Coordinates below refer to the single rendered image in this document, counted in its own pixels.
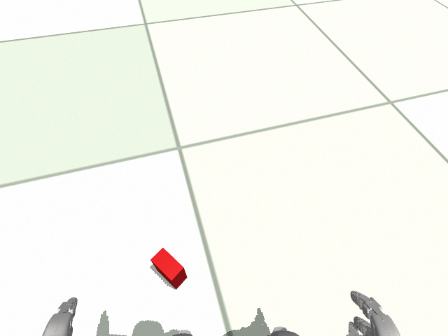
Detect left robot hand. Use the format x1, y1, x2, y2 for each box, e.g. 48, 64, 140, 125
42, 297, 78, 336

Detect right robot hand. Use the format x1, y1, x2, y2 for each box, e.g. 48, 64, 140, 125
346, 290, 400, 336

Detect carton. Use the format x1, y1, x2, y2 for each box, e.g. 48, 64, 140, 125
151, 248, 187, 289

